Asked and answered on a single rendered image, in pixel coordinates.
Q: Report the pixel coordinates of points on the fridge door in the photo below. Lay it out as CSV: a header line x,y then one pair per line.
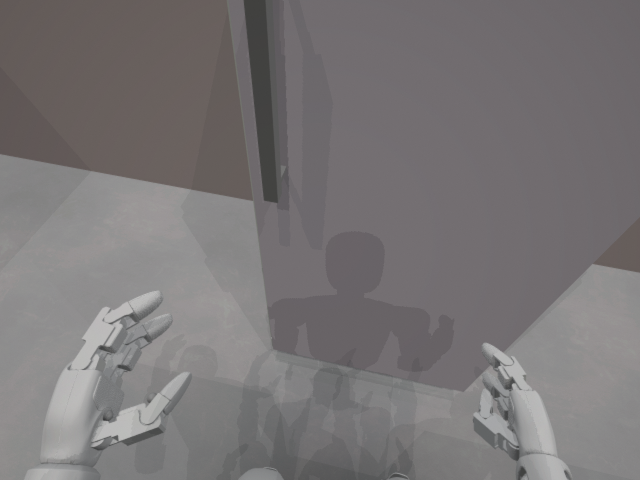
x,y
452,168

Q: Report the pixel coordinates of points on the robot right hand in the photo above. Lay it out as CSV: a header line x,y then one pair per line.
x,y
518,403

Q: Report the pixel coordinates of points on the robot left hand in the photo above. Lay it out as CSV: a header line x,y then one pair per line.
x,y
74,431

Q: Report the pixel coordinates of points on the handle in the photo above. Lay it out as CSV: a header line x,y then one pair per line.
x,y
261,45

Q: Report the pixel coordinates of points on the robot right forearm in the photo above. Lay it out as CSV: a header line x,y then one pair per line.
x,y
541,467

